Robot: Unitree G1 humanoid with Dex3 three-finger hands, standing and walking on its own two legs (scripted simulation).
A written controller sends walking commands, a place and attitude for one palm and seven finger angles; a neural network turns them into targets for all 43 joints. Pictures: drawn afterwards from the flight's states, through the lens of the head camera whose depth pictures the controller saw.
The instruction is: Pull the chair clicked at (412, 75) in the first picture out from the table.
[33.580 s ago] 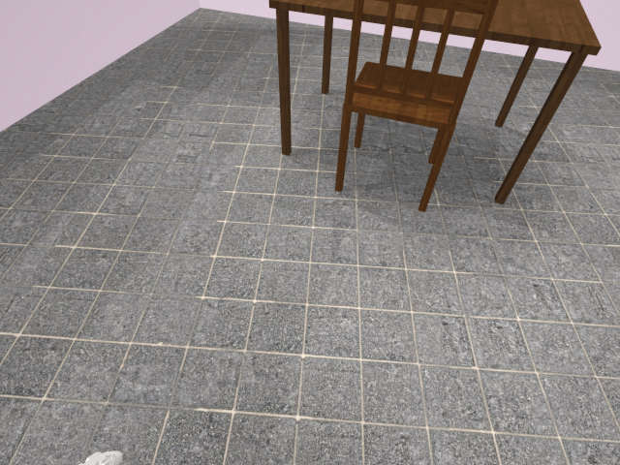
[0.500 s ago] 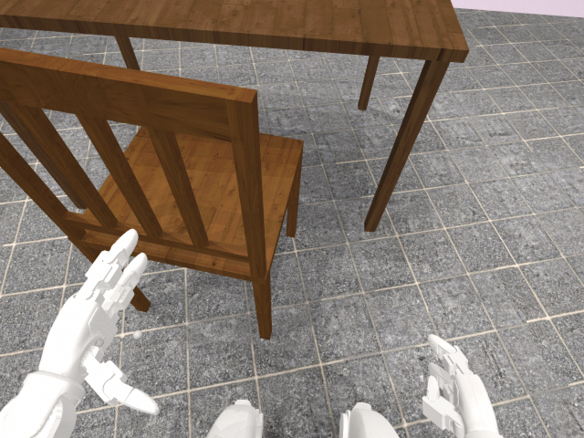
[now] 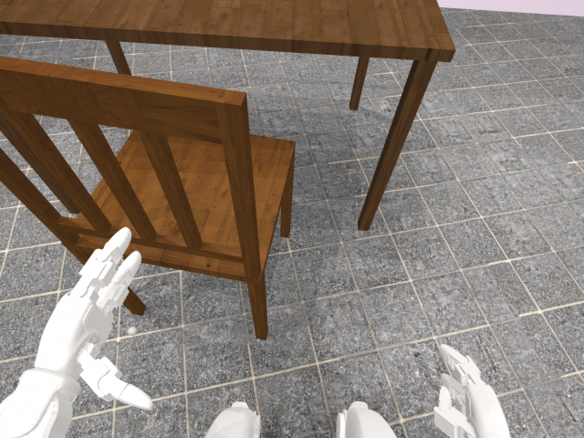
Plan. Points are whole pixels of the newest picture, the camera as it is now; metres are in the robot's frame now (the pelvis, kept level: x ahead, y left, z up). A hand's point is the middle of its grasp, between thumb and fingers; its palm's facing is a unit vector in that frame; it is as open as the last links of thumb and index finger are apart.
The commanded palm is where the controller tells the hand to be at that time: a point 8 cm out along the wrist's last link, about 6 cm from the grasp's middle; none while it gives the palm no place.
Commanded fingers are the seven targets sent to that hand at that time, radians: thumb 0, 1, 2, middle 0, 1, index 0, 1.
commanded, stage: raise the hand toward the chair's back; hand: left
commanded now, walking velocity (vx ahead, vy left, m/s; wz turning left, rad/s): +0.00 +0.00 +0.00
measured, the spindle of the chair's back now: (121, 188) +0.47 +0.30 +0.01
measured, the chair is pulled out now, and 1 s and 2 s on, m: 0.22 0.22 0.22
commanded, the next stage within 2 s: aim the fingers beside a spindle in 0.08 s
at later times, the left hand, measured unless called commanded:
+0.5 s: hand (141, 322) +0.25 +0.20 +0.03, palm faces -0.15 -0.99 -0.06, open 16.9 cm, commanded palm +0.24 +0.26 +0.04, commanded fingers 0.00 -0.50 0.30 -0.06 -0.08 -0.06 -0.08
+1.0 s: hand (149, 304) +0.28 +0.20 +0.02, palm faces -0.18 -0.98 -0.04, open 16.9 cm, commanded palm +0.27 +0.26 +0.02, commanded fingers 0.00 -0.50 0.30 -0.06 -0.08 -0.06 -0.08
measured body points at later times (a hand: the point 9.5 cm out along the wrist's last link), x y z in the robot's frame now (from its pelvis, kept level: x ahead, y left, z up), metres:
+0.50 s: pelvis -0.01 +0.00 -0.01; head +0.08 +0.01 +0.43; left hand +0.25 +0.25 +0.04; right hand +0.17 -0.24 -0.08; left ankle +0.00 +0.11 -0.66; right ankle +0.03 -0.13 -0.66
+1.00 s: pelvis -0.01 +0.00 -0.02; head +0.09 +0.02 +0.42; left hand +0.29 +0.26 +0.02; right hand +0.16 -0.25 -0.10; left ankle +0.00 +0.11 -0.66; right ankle +0.03 -0.13 -0.66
